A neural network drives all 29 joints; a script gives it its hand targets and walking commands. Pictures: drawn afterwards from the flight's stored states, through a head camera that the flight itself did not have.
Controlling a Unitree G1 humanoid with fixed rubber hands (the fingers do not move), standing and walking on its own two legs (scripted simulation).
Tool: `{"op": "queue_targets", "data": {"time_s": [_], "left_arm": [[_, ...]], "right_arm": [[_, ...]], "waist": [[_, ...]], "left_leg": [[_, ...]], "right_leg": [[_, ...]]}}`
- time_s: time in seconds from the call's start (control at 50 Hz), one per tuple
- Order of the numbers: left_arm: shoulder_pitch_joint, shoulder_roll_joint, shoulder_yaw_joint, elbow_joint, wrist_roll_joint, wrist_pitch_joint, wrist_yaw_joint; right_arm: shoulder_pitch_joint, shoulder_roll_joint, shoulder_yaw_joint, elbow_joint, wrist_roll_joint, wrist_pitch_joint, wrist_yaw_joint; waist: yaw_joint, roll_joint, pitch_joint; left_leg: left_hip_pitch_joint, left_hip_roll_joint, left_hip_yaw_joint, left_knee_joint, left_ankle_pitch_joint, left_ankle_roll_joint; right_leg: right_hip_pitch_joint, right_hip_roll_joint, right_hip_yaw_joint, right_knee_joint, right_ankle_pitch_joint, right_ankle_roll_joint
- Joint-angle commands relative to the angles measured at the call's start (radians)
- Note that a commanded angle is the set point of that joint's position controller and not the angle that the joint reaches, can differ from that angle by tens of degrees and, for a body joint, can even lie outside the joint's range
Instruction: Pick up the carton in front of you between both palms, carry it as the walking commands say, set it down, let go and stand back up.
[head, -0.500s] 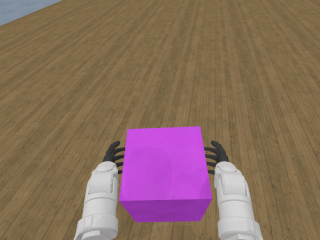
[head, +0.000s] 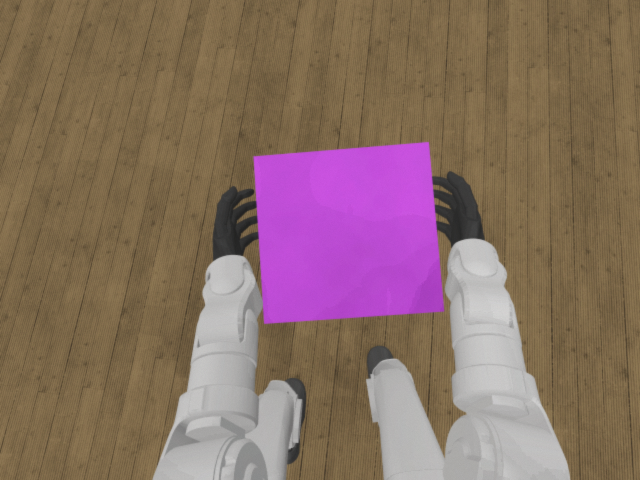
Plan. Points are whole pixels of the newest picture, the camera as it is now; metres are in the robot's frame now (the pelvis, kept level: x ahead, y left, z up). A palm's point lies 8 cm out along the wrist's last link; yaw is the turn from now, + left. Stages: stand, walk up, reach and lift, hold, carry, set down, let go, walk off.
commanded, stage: set down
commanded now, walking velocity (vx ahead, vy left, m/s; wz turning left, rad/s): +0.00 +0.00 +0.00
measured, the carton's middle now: (343, 239) +0.41 -0.04 -0.18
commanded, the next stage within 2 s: none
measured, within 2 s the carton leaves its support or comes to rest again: rests again in 1.66 s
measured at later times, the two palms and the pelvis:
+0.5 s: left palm (265, 237) +0.44 +0.08 -0.21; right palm (445, 229) +0.43 -0.21 -0.23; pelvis -0.03 -0.02 -0.14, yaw +3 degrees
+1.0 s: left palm (287, 240) +0.47 +0.07 -0.37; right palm (433, 236) +0.45 -0.23 -0.38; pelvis -0.05 -0.01 -0.25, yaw +6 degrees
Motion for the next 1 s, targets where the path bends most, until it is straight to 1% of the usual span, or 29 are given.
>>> {"op": "queue_targets", "data": {"time_s": [0.0,0.06,0.1,0.14,0.18,0.26,0.36,0.44,0.5,0.64,0.82,0.98], "left_arm": [[-0.602,-0.833,-0.673,-0.003,-0.120,-0.026,-0.262],[-0.631,-0.833,-0.632,0.033,-0.106,0.024,-0.284],[-0.662,-0.828,-0.588,0.067,-0.091,0.057,-0.301],[-0.698,-0.817,-0.547,0.096,-0.082,0.082,-0.314],[-0.738,-0.806,-0.515,0.118,-0.077,0.095,-0.321],[-0.814,-0.788,-0.477,0.148,-0.083,0.091,-0.320],[-0.890,-0.769,-0.460,0.179,-0.101,0.075,-0.307],[-0.942,-0.756,-0.456,0.203,-0.121,0.070,-0.297],[-0.980,-0.748,-0.453,0.218,-0.135,0.069,-0.288],[-1.074,-0.719,-0.442,0.245,-0.153,0.061,-0.258],[-1.188,-0.662,-0.411,0.279,-0.154,0.048,-0.207],[-1.284,-0.615,-0.417,0.300,-0.181,0.043,-0.186]], "right_arm": [[-0.504,0.843,0.589,0.014,0.122,-0.028,0.257],[-0.522,0.849,0.559,0.072,0.114,0.018,0.271],[-0.541,0.854,0.528,0.112,0.100,0.051,0.282],[-0.566,0.859,0.498,0.144,0.090,0.077,0.288],[-0.601,0.863,0.478,0.167,0.088,0.091,0.287],[-0.675,0.868,0.468,0.184,0.102,0.095,0.268],[-0.755,0.861,0.484,0.183,0.124,0.085,0.234],[-0.809,0.843,0.497,0.179,0.140,0.083,0.210],[-0.847,0.822,0.499,0.178,0.150,0.081,0.200],[-0.936,0.756,0.480,0.190,0.171,0.072,0.195],[-1.047,0.652,0.423,0.233,0.188,0.058,0.208],[-1.145,0.565,0.403,0.253,0.216,0.048,0.218]], "waist": [[-0.043,-0.073,-1.106],[-0.046,-0.043,-1.029],[-0.046,-0.031,-0.964],[-0.044,-0.031,-0.927],[-0.039,-0.039,-0.927],[-0.032,-0.065,-0.981],[-0.032,-0.103,-1.072],[-0.040,-0.123,-1.127],[-0.049,-0.127,-1.149],[-0.072,-0.109,-1.163],[-0.098,-0.073,-1.135],[-0.129,-0.045,-1.118]], "left_leg": [[0.076,-0.087,0.069,0.008,0.394,-0.056],[-0.018,-0.094,0.085,0.053,0.227,-0.054],[-0.101,-0.096,0.096,0.079,0.112,-0.048],[-0.179,-0.098,0.105,0.109,0.040,-0.042],[-0.248,-0.102,0.114,0.146,0.007,-0.037],[-0.367,-0.115,0.128,0.238,-0.004,-0.033],[-0.496,-0.132,0.147,0.352,-0.009,-0.031],[-0.575,-0.142,0.159,0.430,-0.025,-0.032],[-0.617,-0.147,0.166,0.480,-0.036,-0.033],[-0.670,-0.153,0.178,0.582,-0.049,-0.036],[-0.681,-0.159,0.186,0.697,-0.058,-0.036],[-0.689,-0.161,0.194,0.802,-0.052,-0.038]], "right_leg": [[0.712,0.106,-0.107,0.140,0.519,-0.028],[0.544,0.111,-0.127,0.164,0.306,-0.026],[0.459,0.111,-0.135,0.183,0.189,-0.028],[0.404,0.110,-0.138,0.207,0.119,-0.030],[0.371,0.110,-0.135,0.237,0.090,-0.029],[0.338,0.111,-0.124,0.308,0.095,-0.020],[0.316,0.114,-0.117,0.400,0.119,-0.004],[0.294,0.116,-0.120,0.464,0.117,0.007],[0.262,0.116,-0.129,0.511,0.113,0.011],[0.139,0.115,-0.158,0.618,0.110,0.013],[-0.052,0.106,-0.186,0.741,0.078,0.012],[-0.163,0.090,-0.201,0.845,0.073,0.012]]}}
